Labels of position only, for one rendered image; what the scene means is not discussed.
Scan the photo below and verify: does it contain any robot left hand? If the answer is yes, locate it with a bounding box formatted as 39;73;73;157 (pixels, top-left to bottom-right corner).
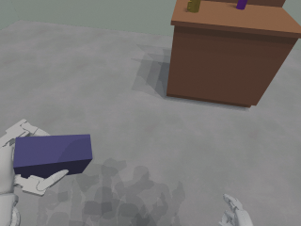
0;119;69;197

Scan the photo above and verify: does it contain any table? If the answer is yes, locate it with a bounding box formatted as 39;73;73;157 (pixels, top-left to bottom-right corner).
166;0;301;108

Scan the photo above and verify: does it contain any robot right hand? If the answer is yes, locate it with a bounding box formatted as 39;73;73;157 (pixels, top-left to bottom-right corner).
218;194;254;226

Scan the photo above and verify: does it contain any sponge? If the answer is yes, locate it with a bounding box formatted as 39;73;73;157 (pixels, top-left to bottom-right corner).
13;134;93;179

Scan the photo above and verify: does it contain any robot left forearm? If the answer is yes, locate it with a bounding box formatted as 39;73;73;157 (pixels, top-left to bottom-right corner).
0;193;21;226

